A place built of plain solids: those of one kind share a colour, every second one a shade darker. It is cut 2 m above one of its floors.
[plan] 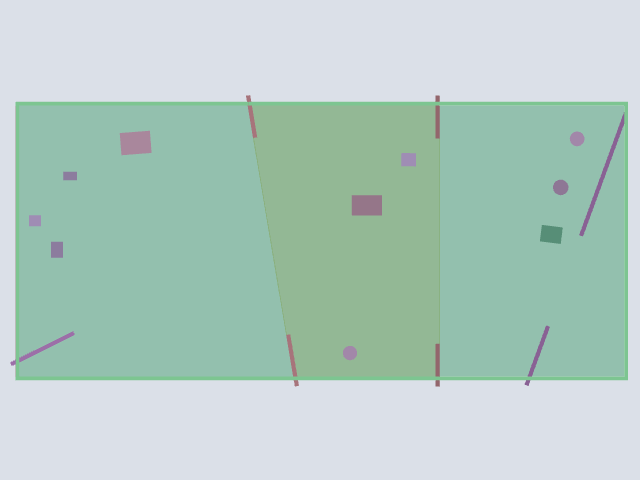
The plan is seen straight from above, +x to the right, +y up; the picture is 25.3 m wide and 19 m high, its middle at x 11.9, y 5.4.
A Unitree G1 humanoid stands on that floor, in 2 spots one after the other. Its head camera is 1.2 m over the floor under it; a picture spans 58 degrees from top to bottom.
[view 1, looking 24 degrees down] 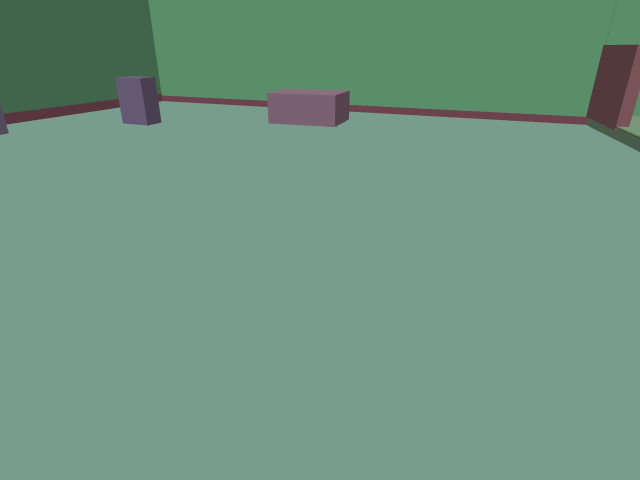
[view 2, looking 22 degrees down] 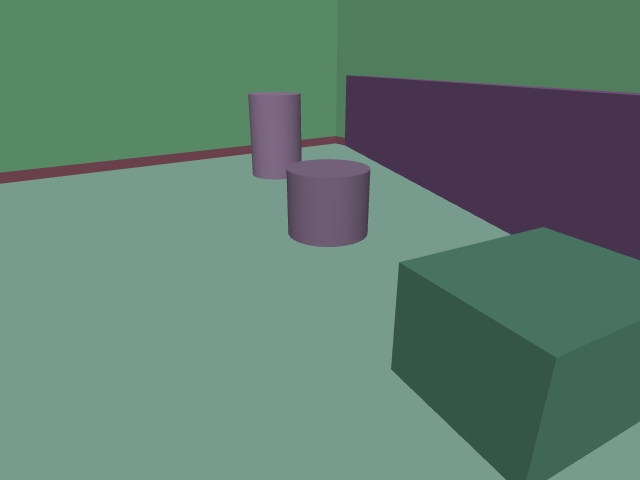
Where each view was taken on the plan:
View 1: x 7.84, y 2.07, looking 113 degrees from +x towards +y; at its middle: piece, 2.95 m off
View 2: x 19.57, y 4.94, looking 55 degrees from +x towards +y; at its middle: drum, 3.06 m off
